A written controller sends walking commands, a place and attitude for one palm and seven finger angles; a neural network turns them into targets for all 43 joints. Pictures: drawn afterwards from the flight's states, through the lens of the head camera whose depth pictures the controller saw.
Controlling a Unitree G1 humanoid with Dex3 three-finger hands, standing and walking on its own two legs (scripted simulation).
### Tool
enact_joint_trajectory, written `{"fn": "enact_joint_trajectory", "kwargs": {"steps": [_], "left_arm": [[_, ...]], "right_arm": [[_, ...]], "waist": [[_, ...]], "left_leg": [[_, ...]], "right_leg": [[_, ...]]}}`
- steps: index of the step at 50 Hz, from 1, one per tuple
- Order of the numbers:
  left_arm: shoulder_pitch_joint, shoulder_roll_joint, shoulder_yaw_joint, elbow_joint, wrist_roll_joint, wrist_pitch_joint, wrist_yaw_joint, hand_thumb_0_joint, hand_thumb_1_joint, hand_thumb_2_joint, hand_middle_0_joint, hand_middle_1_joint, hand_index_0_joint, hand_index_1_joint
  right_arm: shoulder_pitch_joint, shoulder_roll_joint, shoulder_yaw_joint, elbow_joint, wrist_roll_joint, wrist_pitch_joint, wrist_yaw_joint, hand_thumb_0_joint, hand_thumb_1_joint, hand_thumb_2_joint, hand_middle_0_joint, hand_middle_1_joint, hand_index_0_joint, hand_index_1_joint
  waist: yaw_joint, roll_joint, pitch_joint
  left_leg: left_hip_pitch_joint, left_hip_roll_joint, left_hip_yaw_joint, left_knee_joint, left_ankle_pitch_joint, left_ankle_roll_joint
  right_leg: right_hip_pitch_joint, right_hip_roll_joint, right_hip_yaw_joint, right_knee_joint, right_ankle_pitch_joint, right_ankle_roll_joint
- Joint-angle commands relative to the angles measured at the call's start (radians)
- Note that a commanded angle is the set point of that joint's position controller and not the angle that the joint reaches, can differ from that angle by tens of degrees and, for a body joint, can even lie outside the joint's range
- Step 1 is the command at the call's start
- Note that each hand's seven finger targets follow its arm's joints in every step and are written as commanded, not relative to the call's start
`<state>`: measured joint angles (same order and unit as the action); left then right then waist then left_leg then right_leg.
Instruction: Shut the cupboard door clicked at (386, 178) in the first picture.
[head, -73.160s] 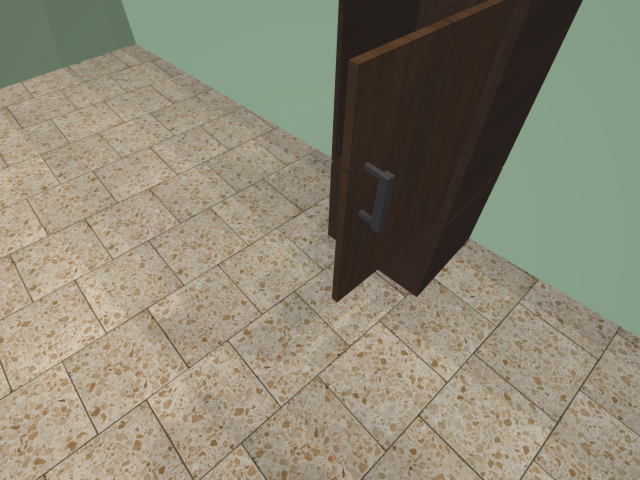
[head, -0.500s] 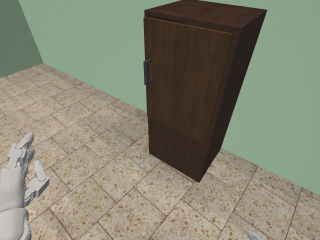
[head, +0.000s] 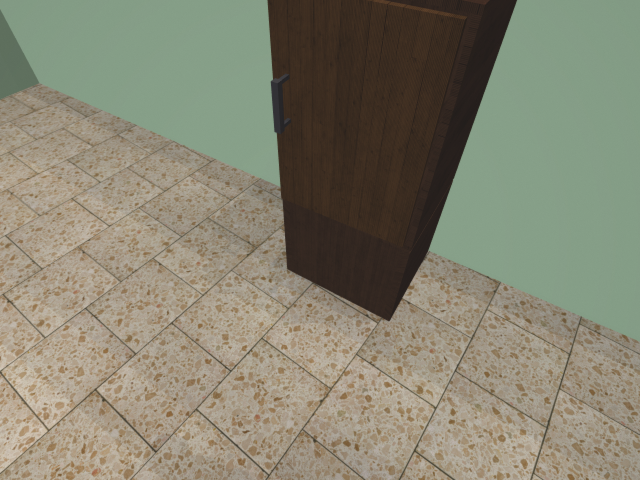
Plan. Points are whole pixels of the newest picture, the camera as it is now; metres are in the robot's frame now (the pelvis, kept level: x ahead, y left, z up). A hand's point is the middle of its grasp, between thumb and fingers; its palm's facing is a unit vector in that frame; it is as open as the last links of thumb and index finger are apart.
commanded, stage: let the arm hang, fingers relaxed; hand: left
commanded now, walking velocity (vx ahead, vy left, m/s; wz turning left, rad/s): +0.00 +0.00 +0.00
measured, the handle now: (282, 103) +0.92 +0.14 +0.00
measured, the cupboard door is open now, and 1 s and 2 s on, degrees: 2 2 2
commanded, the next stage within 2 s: look to check the result in 0.56 s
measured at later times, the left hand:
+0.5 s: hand out of the picture -0.06 +0.16 -0.18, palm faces +0.02 -0.99 -0.14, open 7.4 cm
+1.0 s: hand out of the picture -0.05 +0.15 -0.18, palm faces +0.01 -0.99 -0.17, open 7.4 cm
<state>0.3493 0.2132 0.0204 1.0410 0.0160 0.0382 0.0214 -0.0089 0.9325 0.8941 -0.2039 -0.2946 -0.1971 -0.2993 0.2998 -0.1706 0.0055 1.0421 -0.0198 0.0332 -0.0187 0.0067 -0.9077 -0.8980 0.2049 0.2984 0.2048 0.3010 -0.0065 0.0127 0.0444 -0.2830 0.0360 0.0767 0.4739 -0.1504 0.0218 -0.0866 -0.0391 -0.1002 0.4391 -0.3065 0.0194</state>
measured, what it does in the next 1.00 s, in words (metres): stands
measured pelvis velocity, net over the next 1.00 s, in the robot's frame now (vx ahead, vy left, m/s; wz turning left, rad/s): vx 0.00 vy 0.00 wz -0.03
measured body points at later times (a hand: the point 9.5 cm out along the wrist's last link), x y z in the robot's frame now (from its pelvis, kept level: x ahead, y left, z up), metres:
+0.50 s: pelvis -0.01 +0.01 +0.00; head -0.02 +0.01 +0.45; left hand -0.06 +0.21 -0.16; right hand -0.03 -0.20 -0.16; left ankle +0.07 +0.10 -0.74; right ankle -0.04 -0.13 -0.74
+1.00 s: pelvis +0.00 +0.00 +0.00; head +0.00 +0.00 +0.45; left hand -0.04 +0.21 -0.16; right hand -0.04 -0.21 -0.16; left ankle +0.07 +0.10 -0.74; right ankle -0.04 -0.13 -0.74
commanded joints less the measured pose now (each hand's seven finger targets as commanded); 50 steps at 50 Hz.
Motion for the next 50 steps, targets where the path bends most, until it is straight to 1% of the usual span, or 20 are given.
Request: {"fn": "enact_joint_trajectory", "kwargs": {"steps": [1,4,7,9,12,16,17,20,22,24,25,26,27,30,33,35,38,42,46,50], "left_arm": [[0.054,0.063,0.008,0.007,-0.002,-0.030,0.002,0.000,0.900,0.900,-0.200,-0.300,-0.200,-0.300],[0.078,0.058,0.006,0.038,-0.002,-0.030,0.005,0.000,0.900,0.900,-0.200,-0.300,-0.200,-0.300],[0.104,0.054,0.003,0.064,0.000,-0.028,0.007,0.000,0.900,0.900,-0.200,-0.300,-0.200,-0.300],[0.112,0.038,0.001,0.078,0.001,-0.027,0.008,0.000,0.900,0.900,-0.200,-0.300,-0.200,-0.300],[0.133,0.035,0.001,0.089,0.003,-0.030,0.011,0.000,0.900,0.900,-0.200,-0.300,-0.200,-0.300],[0.142,0.010,0.000,0.102,0.003,-0.029,0.013,0.000,0.900,0.900,-0.200,-0.300,-0.200,-0.300],[0.152,0.016,0.001,0.103,0.004,-0.030,0.014,0.000,0.900,0.900,-0.200,-0.300,-0.200,-0.300],[0.149,-0.004,0.001,0.107,0.004,-0.031,0.016,0.000,0.900,0.900,-0.200,-0.300,-0.200,-0.300],[0.157,0.001,0.002,0.104,0.005,-0.033,0.016,0.000,0.900,0.900,-0.200,-0.300,-0.200,-0.300],[0.153,-0.013,0.003,0.108,0.005,-0.032,0.017,0.000,0.900,0.900,-0.200,-0.300,-0.200,-0.300],[0.154,-0.013,0.003,0.106,0.005,-0.032,0.017,0.000,0.900,0.900,-0.200,-0.300,-0.200,-0.300],[0.152,-0.016,0.003,0.105,0.005,-0.032,0.017,0.000,0.900,0.900,-0.200,-0.300,-0.200,-0.300],[0.159,-0.007,0.005,0.104,0.006,-0.033,0.017,0.000,0.900,0.900,-0.200,-0.300,-0.200,-0.300],[0.152,-0.017,0.005,0.105,0.005,-0.035,0.018,0.000,0.900,0.900,-0.200,-0.300,-0.200,-0.300],[0.147,-0.014,0.006,0.101,0.004,-0.037,0.018,0.000,0.900,0.900,-0.200,-0.300,-0.200,-0.300],[0.144,-0.018,0.006,0.101,0.003,-0.039,0.019,0.000,0.900,0.900,-0.200,-0.300,-0.200,-0.300],[0.137,-0.015,0.006,0.099,0.002,-0.040,0.020,0.000,0.900,0.900,-0.200,-0.300,-0.200,-0.300],[0.141,-0.006,0.004,0.096,0.000,-0.041,0.021,0.000,0.900,0.900,-0.200,-0.300,-0.200,-0.300],[0.128,-0.014,0.003,0.098,-0.001,-0.041,0.021,0.000,0.900,0.900,-0.200,-0.300,-0.200,-0.300],[0.126,-0.017,0.004,0.099,-0.002,-0.040,0.021,0.000,0.900,0.900,-0.200,-0.300,-0.200,-0.300]], "right_arm": [[0.031,-0.122,-0.031,-0.018,0.001,-0.024,-0.007,0.000,-0.900,-0.900,0.200,0.300,0.200,0.300],[0.046,-0.109,-0.030,0.012,0.002,-0.024,-0.006,0.000,-0.900,-0.900,0.200,0.300,0.200,0.300],[0.049,-0.107,-0.032,0.029,0.005,-0.020,-0.007,0.000,-0.900,-0.900,0.200,0.300,0.200,0.300],[0.055,-0.089,-0.031,0.042,0.003,-0.019,-0.009,0.000,-0.900,-0.900,0.200,0.300,0.200,0.300],[0.065,-0.087,-0.033,0.048,0.005,-0.019,-0.010,0.000,-0.900,-0.900,0.200,0.300,0.200,0.300],[0.076,-0.066,-0.033,0.056,0.002,-0.018,-0.012,0.000,-0.900,-0.900,0.200,0.300,0.200,0.300],[0.075,-0.068,-0.034,0.055,0.005,-0.018,-0.011,0.000,-0.900,-0.900,0.200,0.300,0.200,0.300],[0.083,-0.052,-0.035,0.060,0.002,-0.017,-0.013,0.000,-0.900,-0.900,0.200,0.300,0.200,0.300],[0.087,-0.053,-0.035,0.058,0.005,-0.017,-0.013,0.000,-0.900,-0.900,0.200,0.300,0.200,0.300],[0.089,-0.042,-0.037,0.059,0.001,-0.017,-0.013,0.000,-0.900,-0.900,0.200,0.300,0.200,0.300],[0.092,-0.042,-0.036,0.058,0.001,-0.017,-0.013,0.000,-0.900,-0.900,0.200,0.300,0.200,0.300],[0.092,-0.043,-0.037,0.059,0.001,-0.017,-0.014,0.000,-0.900,-0.900,0.200,0.300,0.200,0.300],[0.092,-0.047,-0.037,0.056,0.004,-0.017,-0.013,0.000,-0.900,-0.900,0.200,0.300,0.200,0.300],[0.097,-0.035,-0.037,0.058,0.002,-0.018,-0.013,0.000,-0.900,-0.900,0.200,0.300,0.200,0.300],[0.102,-0.034,-0.037,0.059,0.002,-0.019,-0.013,0.000,-0.900,-0.900,0.200,0.300,0.200,0.300],[0.104,-0.027,-0.036,0.061,0.002,-0.019,-0.013,0.000,-0.900,-0.900,0.200,0.300,0.200,0.300],[0.109,-0.026,-0.035,0.064,0.003,-0.018,-0.012,0.000,-0.900,-0.900,0.200,0.300,0.200,0.300],[0.101,-0.029,-0.032,0.067,0.005,-0.018,-0.011,0.000,-0.900,-0.900,0.200,0.300,0.200,0.300],[0.104,-0.018,-0.029,0.075,0.002,-0.017,-0.012,0.000,-0.900,-0.900,0.200,0.300,0.200,0.300],[0.101,-0.020,-0.028,0.075,0.002,-0.020,-0.014,0.000,-0.900,-0.900,0.200,0.300,0.200,0.300]], "waist": [[0.000,-0.043,0.022],[0.001,-0.020,0.025],[0.005,-0.007,0.062],[0.001,-0.001,0.075],[0.003,-0.007,0.075],[-0.001,0.015,0.083],[0.003,0.010,0.088],[-0.002,0.009,0.087],[0.000,0.005,0.094],[-0.003,0.022,0.101],[-0.004,0.010,0.095],[-0.003,0.019,0.100],[0.000,0.005,0.093],[-0.004,0.008,0.082],[-0.005,-0.004,0.079],[-0.006,-0.030,0.077],[-0.009,-0.036,0.081],[-0.003,-0.027,0.088],[-0.007,-0.022,0.099],[-0.005,-0.003,0.082]], "left_leg": [[0.080,0.077,-0.119,-0.154,-0.084,0.004],[0.086,0.075,-0.120,-0.179,-0.119,0.005],[0.073,0.075,-0.119,-0.203,-0.177,0.005],[0.062,0.074,-0.116,-0.212,-0.194,0.004],[0.068,0.070,-0.113,-0.212,-0.189,0.004],[0.059,0.066,-0.112,-0.217,-0.214,0.002],[0.060,0.064,-0.108,-0.214,-0.210,0.003],[0.059,0.061,-0.105,-0.207,-0.206,0.001],[0.059,0.061,-0.101,-0.203,-0.200,0.001],[0.055,0.059,-0.100,-0.202,-0.206,0.000],[0.059,0.061,-0.103,-0.203,-0.207,0.000],[0.054,0.060,-0.101,-0.202,-0.211,0.000],[0.060,0.059,-0.098,-0.195,-0.201,0.000],[0.066,0.059,-0.094,-0.186,-0.186,0.000],[0.067,0.058,-0.086,-0.171,-0.162,-0.001],[0.080,0.057,-0.081,-0.154,-0.128,0.000],[0.088,0.059,-0.076,-0.141,-0.105,0.000],[0.092,0.058,-0.069,-0.124,-0.073,-0.001],[0.086,0.058,-0.067,-0.121,-0.072,-0.002],[0.093,0.061,-0.073,-0.128,-0.065,-0.001]], "right_leg": [[-0.115,-0.061,0.071,-0.120,0.008,-0.049],[-0.124,-0.061,0.071,-0.118,-0.006,-0.047],[-0.144,-0.056,0.070,-0.122,-0.028,-0.043],[-0.154,-0.056,0.073,-0.121,-0.030,-0.042],[-0.156,-0.053,0.075,-0.120,-0.027,-0.040],[-0.175,-0.050,0.076,-0.116,-0.038,-0.039],[-0.179,-0.049,0.077,-0.121,-0.040,-0.040],[-0.190,-0.049,0.079,-0.120,-0.045,-0.040],[-0.195,-0.048,0.081,-0.124,-0.045,-0.041],[-0.208,-0.048,0.081,-0.122,-0.052,-0.041],[-0.209,-0.045,0.083,-0.118,-0.051,-0.041],[-0.211,-0.046,0.081,-0.118,-0.051,-0.041],[-0.208,-0.045,0.083,-0.122,-0.052,-0.041],[-0.212,-0.049,0.087,-0.120,-0.048,-0.043],[-0.212,-0.053,0.091,-0.124,-0.046,-0.046],[-0.219,-0.056,0.095,-0.127,-0.044,-0.049],[-0.226,-0.058,0.097,-0.129,-0.044,-0.050],[-0.221,-0.060,0.099,-0.134,-0.028,-0.051],[-0.223,-0.063,0.102,-0.139,-0.033,-0.053],[-0.199,-0.058,0.097,-0.127,-0.002,-0.052]]}}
